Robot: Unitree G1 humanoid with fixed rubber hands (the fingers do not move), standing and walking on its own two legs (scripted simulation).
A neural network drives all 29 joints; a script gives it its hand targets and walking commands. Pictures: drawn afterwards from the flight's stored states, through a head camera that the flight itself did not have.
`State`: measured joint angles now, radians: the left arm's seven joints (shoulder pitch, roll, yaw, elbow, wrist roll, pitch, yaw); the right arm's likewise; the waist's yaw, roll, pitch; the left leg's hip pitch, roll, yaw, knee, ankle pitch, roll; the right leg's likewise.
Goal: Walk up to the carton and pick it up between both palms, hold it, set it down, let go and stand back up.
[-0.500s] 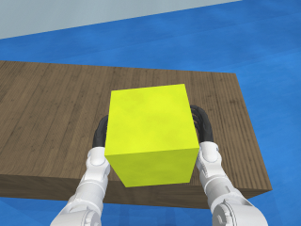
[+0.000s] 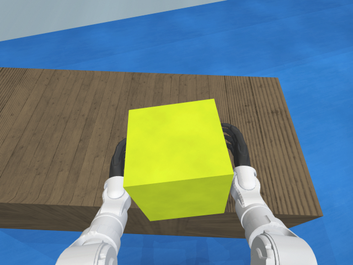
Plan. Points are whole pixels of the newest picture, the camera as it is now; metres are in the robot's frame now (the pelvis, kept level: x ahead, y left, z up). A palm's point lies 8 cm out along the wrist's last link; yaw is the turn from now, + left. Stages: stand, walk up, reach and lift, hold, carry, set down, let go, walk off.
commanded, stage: set down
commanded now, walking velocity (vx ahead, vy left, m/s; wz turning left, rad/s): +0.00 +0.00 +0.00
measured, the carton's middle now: (179, 164) +0.37 -0.02 -0.05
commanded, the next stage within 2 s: none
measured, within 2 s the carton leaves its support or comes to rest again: rests again in 0.92 s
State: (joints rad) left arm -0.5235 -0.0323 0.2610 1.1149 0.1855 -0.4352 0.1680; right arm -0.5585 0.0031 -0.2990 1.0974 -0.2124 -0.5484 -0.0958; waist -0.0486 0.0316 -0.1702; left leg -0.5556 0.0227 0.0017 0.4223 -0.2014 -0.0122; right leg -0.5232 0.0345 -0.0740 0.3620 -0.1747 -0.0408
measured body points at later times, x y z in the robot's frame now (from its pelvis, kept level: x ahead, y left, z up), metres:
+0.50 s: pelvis -0.02 -0.01 -0.01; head +0.08 -0.02 +0.43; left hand +0.36 +0.12 -0.05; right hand +0.36 -0.18 -0.02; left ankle -0.02 +0.12 -0.74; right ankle -0.02 -0.09 -0.74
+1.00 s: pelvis -0.03 -0.01 -0.02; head +0.09 -0.02 +0.42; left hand +0.36 +0.11 -0.05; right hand +0.35 -0.19 -0.04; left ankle -0.02 +0.12 -0.74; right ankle -0.02 -0.09 -0.74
